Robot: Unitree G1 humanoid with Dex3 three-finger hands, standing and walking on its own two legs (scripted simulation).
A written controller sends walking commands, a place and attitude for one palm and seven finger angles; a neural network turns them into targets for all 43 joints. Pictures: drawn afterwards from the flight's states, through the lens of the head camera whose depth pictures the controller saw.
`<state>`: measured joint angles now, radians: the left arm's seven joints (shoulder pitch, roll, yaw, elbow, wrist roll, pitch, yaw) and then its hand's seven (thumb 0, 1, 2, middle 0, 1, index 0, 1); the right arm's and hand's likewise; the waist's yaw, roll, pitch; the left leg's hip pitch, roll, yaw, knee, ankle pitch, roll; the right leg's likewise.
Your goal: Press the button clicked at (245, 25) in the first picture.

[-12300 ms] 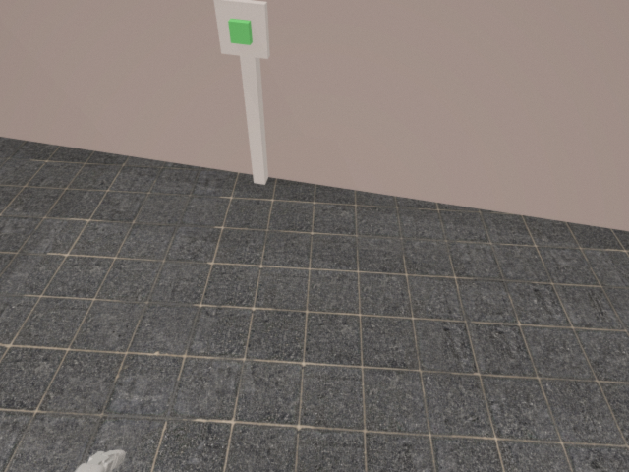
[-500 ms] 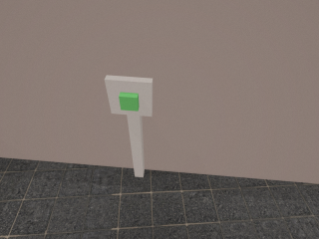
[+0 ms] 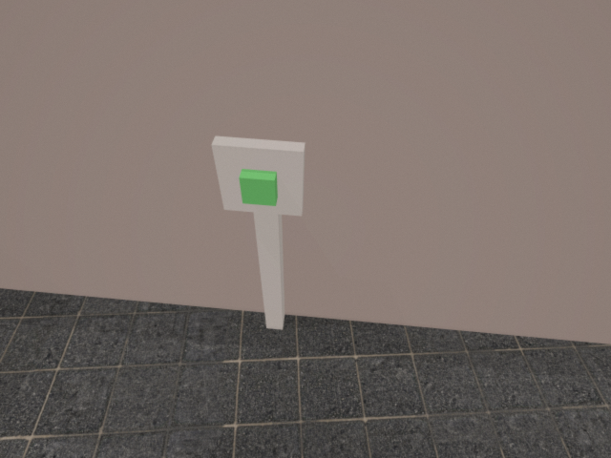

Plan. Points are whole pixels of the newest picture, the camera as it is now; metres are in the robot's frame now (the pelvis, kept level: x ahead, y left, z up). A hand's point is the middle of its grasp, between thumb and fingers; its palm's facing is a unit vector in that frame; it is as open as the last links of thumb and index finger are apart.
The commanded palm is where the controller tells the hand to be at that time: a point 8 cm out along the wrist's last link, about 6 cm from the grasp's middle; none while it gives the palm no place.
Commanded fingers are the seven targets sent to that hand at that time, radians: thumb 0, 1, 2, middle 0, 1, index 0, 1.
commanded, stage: come to a stop and stand still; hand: left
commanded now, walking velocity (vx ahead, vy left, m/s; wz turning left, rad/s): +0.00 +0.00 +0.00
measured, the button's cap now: (259, 186) +0.63 +0.14 -0.05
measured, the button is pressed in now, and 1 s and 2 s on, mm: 0 0 0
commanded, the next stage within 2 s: look again from close up in 0.78 s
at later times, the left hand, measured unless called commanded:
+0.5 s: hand out of the picture +0.13 +0.22 -0.16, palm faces -0.04 -0.95 -0.31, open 7.4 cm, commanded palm none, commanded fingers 0.00 0.90 0.90 -0.20 -0.30 -0.20 -0.30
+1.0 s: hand out of the picture +0.12 +0.22 -0.15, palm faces -0.04 -0.94 -0.33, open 7.4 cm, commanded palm none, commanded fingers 0.00 0.90 0.90 -0.20 -0.30 -0.20 -0.30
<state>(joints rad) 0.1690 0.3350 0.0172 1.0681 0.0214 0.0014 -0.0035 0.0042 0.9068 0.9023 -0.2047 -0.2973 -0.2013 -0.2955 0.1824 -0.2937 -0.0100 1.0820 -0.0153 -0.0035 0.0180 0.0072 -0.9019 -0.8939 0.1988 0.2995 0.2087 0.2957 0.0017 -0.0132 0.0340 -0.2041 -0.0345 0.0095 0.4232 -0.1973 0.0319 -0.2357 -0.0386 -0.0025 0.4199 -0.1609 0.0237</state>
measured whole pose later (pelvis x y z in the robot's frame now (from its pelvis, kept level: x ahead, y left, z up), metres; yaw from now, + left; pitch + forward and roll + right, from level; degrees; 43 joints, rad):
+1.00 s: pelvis +0.05 -0.02 +0.01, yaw -1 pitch -2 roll +0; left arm 0.14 0.33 0.00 1.10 0.01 -0.01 0.00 0.00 0.91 0.90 -0.20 -0.30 -0.20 -0.30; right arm 0.13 -0.32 0.01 1.13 -0.01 -0.01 0.00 0.01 -0.90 -0.89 0.20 0.30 0.21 0.30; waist 0.00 0.00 0.03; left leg -0.07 0.00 0.01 0.32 -0.22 0.00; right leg -0.11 0.00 0.00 0.33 -0.19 0.00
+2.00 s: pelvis +0.12 -0.02 -0.01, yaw +1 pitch -1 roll -1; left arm 0.45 0.14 0.03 1.16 0.03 -0.04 0.03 0.00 0.91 0.90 -0.20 -0.30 -0.20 -0.30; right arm 0.26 -0.15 -0.02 1.14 -0.01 0.00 -0.01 0.01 -0.91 -0.89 0.20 0.30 0.21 0.30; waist 0.04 -0.02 0.06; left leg -0.37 0.05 0.09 0.82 -0.47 0.01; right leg -0.06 0.02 -0.04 0.45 -0.37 -0.02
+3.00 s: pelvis +0.10 -0.08 +0.00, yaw -2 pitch -2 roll +0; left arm 0.26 0.19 0.02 1.14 0.02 0.00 0.01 0.00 0.91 0.90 -0.20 -0.30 -0.20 -0.30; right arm 0.27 -0.16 -0.02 1.15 -0.02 0.00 -0.02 0.01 -0.91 -0.89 0.19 0.30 0.20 0.30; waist 0.01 -0.01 0.03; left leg -0.17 0.04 0.04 0.39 -0.19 -0.02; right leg -0.19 0.00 -0.07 0.38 -0.15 -0.02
